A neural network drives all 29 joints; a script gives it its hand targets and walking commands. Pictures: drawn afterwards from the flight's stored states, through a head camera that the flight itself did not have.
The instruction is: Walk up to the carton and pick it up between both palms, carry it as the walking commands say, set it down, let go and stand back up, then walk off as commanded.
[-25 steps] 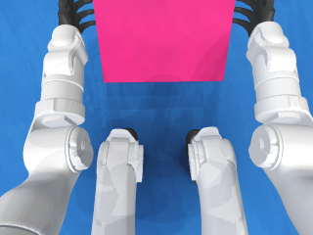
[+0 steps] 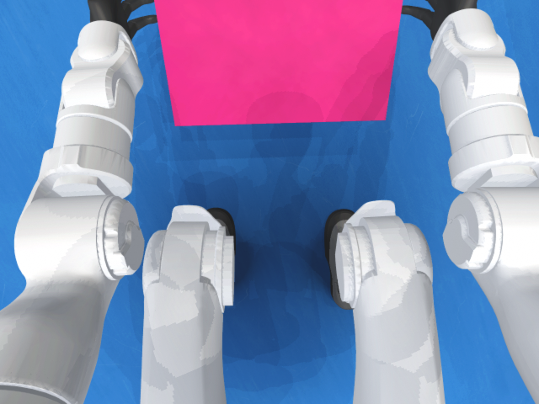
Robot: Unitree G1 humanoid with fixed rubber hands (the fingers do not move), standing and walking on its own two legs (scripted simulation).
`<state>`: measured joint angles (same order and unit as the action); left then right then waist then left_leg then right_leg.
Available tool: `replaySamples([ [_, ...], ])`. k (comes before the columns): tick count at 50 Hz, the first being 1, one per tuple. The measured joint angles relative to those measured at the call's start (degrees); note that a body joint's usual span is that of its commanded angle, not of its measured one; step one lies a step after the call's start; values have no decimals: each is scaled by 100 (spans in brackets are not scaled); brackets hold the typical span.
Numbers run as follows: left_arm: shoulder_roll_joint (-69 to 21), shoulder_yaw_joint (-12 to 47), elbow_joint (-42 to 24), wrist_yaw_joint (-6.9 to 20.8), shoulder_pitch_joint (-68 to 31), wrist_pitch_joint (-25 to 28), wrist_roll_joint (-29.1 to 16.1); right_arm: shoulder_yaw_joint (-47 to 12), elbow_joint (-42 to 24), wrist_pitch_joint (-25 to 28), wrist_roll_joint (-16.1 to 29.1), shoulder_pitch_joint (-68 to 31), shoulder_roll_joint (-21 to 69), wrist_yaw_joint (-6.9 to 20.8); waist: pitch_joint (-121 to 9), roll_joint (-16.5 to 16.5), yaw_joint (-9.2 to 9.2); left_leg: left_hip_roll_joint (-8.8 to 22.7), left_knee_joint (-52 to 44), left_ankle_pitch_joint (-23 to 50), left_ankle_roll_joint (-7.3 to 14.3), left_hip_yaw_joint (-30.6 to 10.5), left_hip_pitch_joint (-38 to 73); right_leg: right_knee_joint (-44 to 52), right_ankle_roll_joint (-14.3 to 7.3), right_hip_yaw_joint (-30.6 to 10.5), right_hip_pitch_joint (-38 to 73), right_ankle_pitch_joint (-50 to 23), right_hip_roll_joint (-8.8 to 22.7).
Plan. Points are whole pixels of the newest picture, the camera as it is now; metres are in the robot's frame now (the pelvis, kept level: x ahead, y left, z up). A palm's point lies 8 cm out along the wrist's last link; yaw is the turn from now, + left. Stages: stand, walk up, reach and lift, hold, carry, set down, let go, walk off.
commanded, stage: set down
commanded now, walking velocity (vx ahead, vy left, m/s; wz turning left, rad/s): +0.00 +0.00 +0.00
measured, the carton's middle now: (277, 43) +0.52 +0.01 -0.28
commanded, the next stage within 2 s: none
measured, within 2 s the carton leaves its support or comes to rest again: rests again in 1.72 s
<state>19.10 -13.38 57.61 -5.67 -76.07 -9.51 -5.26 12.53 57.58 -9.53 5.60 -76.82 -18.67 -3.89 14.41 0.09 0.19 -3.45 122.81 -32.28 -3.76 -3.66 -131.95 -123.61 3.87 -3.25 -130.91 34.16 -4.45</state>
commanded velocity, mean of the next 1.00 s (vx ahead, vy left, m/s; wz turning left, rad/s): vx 0.00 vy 0.00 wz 0.00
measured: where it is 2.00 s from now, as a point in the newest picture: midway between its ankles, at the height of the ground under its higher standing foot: (280, 274)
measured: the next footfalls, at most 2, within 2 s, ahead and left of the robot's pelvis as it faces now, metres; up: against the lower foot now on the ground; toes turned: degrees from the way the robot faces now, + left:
none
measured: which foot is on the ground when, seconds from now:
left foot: down 0.00-1.00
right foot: down 0.00-1.00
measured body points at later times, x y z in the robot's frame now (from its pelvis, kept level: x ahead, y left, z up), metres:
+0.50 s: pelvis -0.01 +0.00 -0.01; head +0.36 +0.00 +0.24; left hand +0.54 +0.20 -0.19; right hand +0.54 -0.19 -0.19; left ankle +0.11 +0.13 -0.34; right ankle +0.10 -0.13 -0.34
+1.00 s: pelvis +0.00 +0.00 -0.02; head +0.37 +0.00 +0.22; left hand +0.55 +0.20 -0.21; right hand +0.55 -0.19 -0.20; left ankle +0.11 +0.13 -0.34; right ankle +0.10 -0.13 -0.34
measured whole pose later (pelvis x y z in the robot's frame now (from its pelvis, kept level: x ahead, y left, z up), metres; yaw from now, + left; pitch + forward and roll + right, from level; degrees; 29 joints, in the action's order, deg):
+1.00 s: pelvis +0.00 +0.00 -0.02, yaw +0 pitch +38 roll +0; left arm 20.8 -15.6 61.1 -1.6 -80.6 -7.6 -4.6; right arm 17.1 58.9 -8.0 2.4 -81.0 -19.0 0.1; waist 20.5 0.5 0.6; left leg -1.2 127.3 -33.2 -2.0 -1.9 -131.9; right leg -128.4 2.4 -2.4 -130.9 35.2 -1.5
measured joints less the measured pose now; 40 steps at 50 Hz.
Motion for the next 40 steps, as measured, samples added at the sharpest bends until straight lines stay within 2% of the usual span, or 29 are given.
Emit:
replaySamples([
  [7, 128, 190, 262, -31, -121, 76, -204, -79, 175, 57, 58, -130, -9, -11, 133, 23, 33, 19, 146, 5, 22, 26, 21, -149, -20, 21, 26, 2, 53],
  [18, 163, 94, 518, 80, -375, 139, -119, 54, 348, 83, -74, -344, -79, 116, 378, 46, 42, 62, 186, 143, 70, 89, 67, -211, -52, 25, 66, -124, 133],
  [40, 197, -129, 407, 300, -467, 164, -11, 380, 184, 105, -283, -432, -48, 340, 582, 36, 42, 184, 355, 4, 156, 164, 34, -378, -118, 63, 29, 9, 257],
])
